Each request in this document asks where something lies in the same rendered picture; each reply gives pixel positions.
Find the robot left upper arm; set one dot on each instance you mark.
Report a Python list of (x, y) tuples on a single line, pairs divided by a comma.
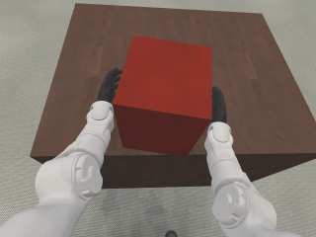
[(64, 187)]

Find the robot left forearm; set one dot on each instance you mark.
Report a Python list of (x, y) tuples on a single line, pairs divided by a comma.
[(95, 137)]

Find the pedestal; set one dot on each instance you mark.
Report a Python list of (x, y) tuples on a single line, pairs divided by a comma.
[(271, 124)]

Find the robot right forearm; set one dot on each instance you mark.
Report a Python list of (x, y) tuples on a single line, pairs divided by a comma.
[(222, 163)]

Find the carton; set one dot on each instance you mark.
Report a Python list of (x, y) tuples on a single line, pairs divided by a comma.
[(163, 102)]

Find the robot left hand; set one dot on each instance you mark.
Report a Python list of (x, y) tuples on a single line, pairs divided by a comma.
[(106, 92)]

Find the robot right hand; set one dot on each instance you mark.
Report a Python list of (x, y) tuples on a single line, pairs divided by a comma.
[(218, 107)]

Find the robot right upper arm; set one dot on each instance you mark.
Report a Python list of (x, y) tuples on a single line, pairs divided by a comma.
[(242, 213)]

